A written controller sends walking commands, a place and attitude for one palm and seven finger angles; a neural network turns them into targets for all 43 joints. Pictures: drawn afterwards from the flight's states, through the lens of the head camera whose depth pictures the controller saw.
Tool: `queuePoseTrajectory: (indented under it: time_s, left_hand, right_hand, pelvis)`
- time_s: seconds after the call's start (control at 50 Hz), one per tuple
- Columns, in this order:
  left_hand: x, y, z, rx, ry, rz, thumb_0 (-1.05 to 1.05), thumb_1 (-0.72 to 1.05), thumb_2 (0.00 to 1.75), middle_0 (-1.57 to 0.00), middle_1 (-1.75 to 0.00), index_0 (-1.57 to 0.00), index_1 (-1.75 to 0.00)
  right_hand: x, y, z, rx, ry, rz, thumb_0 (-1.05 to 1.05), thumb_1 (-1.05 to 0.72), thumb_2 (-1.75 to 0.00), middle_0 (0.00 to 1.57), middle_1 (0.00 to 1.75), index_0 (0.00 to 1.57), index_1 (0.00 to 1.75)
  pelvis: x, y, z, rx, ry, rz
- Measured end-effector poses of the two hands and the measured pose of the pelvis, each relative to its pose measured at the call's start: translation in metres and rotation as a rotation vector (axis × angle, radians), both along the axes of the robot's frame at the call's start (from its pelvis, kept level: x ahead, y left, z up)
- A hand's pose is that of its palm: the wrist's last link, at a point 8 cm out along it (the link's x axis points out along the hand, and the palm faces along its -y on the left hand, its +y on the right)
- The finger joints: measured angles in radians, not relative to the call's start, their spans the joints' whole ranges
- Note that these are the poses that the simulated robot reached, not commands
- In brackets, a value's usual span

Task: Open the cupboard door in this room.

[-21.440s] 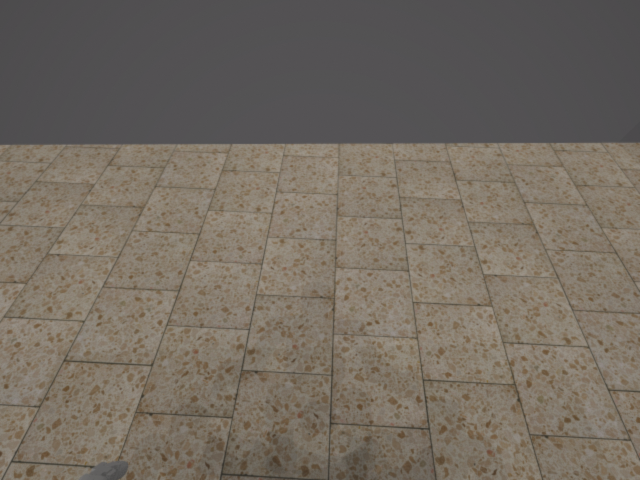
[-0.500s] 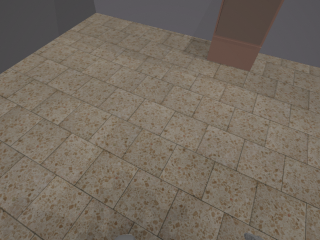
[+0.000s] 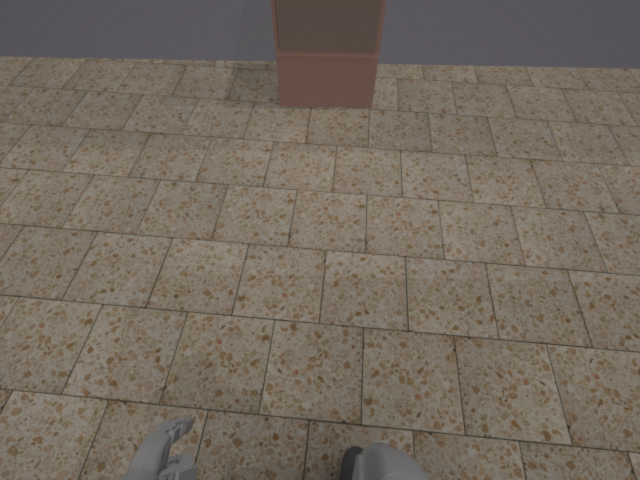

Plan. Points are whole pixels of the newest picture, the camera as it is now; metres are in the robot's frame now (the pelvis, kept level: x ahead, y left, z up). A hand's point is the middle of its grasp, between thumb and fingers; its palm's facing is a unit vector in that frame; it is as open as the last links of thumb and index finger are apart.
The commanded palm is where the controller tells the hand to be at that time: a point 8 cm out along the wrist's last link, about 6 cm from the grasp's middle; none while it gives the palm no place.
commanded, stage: turn or walk to find it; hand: left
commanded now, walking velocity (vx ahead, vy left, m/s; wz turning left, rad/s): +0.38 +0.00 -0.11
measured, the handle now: out of the picture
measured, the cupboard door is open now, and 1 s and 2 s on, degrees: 0 0 0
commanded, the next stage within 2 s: stand and wait in 1.02 s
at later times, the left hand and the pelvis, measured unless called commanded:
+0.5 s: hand (210, 458) +0.17 +0.16 -0.15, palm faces +0.06 -0.98 -0.20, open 7.3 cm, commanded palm none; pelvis +0.21 -0.02 +0.02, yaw -1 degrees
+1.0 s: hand (225, 240) +0.53 +0.18 -0.13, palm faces +0.00 -0.98 -0.21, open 7.4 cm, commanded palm none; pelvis +0.42 -0.01 +0.02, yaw +0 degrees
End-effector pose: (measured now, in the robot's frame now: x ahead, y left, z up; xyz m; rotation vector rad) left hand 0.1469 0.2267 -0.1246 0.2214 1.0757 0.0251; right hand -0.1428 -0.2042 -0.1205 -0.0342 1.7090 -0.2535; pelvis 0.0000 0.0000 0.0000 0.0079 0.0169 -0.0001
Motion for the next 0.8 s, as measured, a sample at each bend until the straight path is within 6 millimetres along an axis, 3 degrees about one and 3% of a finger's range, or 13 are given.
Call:
queuePoseTrajectory:
  time_s: [0.04, 0.1, 0.16, 0.26, 0.36, 0.48, 0.6, 0.64, 0.68, 0.74, 0.8]
  left_hand:
    - [0.029, -0.016, -0.004, 0.001, -0.042, -0.016, 0.0, 0.91, 0.9, -0.2, -0.3, -0.19, -0.3]
    - [0.042, -0.032, -0.003, -0.01, -0.03, 0.002, 0.0, 0.91, 0.9, -0.2, -0.3, -0.2, -0.3]
    - [0.036, -0.04, 0.003, -0.007, 0.032, 0.037, 0.0, 0.91, 0.9, -0.2, -0.3, -0.2, -0.3]
    - [0.04, -0.021, 0.019, 0.064, 0.064, 0.104, -0.04, 0.95, 0.9, -0.2, -0.3, -0.2, -0.3]
    - [0.032, -0.016, 0.018, 0.068, 0.156, 0.14, -0.02, 0.94, 0.9, -0.2, -0.3, -0.2, -0.3]
    - [0.019, -0.022, 0.008, 0.021, 0.305, 0.205, 0.0, 0.92, 0.9, -0.2, -0.3, -0.2, -0.3]
    - [0.015, -0.022, -0.006, -0.034, 0.488, 0.27, 0.0, 0.91, 0.9, -0.2, -0.3, -0.2, -0.3]
    - [0.024, -0.017, -0.013, -0.049, 0.539, 0.272, 0.0, 0.9, 0.9, -0.2, -0.3, -0.2, -0.3]
    - [0.045, -0.009, -0.015, -0.05, 0.545, 0.257, 0.01, 0.9, 0.9, -0.2, -0.3, -0.2, -0.3]
    - [0.099, 0.005, -0.013, -0.037, 0.474, 0.227, 0.01, 0.9, 0.9, -0.2, -0.3, -0.2, -0.3]
    - [0.167, 0.016, -0.007, -0.019, 0.352, 0.196, 0.01, 0.9, 0.9, -0.2, -0.3, -0.2, -0.3]
  right_hand:
    - [0.011, -0.005, -0.007, 0.023, 0.042, -0.026, 0.01, -0.91, -0.9, 0.2, 0.3, 0.2, 0.3]
    - [0.056, -0.018, -0.012, 0.027, -0.004, -0.029, 0.01, -0.91, -0.9, 0.2, 0.3, 0.2, 0.3]
    - [0.126, -0.034, -0.015, 0.015, -0.133, 0.01, 0.01, -0.91, -0.9, 0.2, 0.3, 0.2, 0.3]
    - [0.249, -0.052, -0.012, 0.001, -0.367, 0.081, 0.01, -0.91, -0.9, 0.2, 0.3, 0.2, 0.3]
    - [0.348, -0.064, 0.0, -0.024, -0.513, 0.137, 0.01, -0.93, -0.9, 0.2, 0.3, 0.2, 0.3]
    - [0.448, -0.055, 0.01, -0.025, -0.584, 0.227, 0.01, -0.92, -0.9, 0.2, 0.3, 0.19, 0.3]
    - [0.542, -0.022, 0.007, -0.021, -0.62, 0.314, 0.01, -0.92, -0.9, 0.2, 0.3, 0.2, 0.3]
    - [0.564, -0.012, 0.002, -0.033, -0.648, 0.316, 0.01, -0.91, -0.9, 0.2, 0.3, 0.2, 0.3]
    - [0.57, -0.005, 0.0, -0.035, -0.646, 0.292, 0.01, -0.91, -0.9, 0.2, 0.3, 0.2, 0.3]
    - [0.557, 0.001, -0.001, -0.031, -0.579, 0.241, 0.0, -0.91, -0.9, 0.2, 0.3, 0.2, 0.3]
    - [0.542, -0.012, 0.003, -0.074, -0.507, 0.174, -0.01, -0.96, -0.9, 0.2, 0.3, 0.2, 0.3]
  pelvis:
    - [0.022, -0.012, -0.008, 0.003, -0.008, -0.015]
    - [0.045, -0.023, -0.003, 0.008, -0.027, -0.015]
    - [0.068, -0.029, 0.008, 0.008, -0.032, -0.024]
    - [0.107, -0.035, 0.018, 0.001, -0.025, -0.033]
    - [0.148, -0.033, 0.022, -0.009, -0.024, -0.035]
    - [0.2, -0.023, 0.02, -0.018, -0.02, -0.026]
    - [0.262, -0.002, 0.008, -0.017, -0.019, -0.012]
    - [0.282, 0.008, 0.0, -0.015, -0.025, -0.015]
    - [0.298, 0.015, 0.0, -0.009, -0.037, -0.025]
    - [0.32, 0.019, 0.007, -0.006, -0.047, -0.025]
    - [0.343, 0.02, 0.015, 0.001, -0.045, -0.017]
